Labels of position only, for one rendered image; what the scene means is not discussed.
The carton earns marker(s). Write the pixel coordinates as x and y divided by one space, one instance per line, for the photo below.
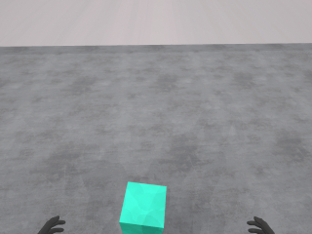
143 210

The right robot hand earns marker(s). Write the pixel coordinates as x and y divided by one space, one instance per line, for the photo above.
260 223

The left robot hand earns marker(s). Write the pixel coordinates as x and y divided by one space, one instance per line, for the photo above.
54 221

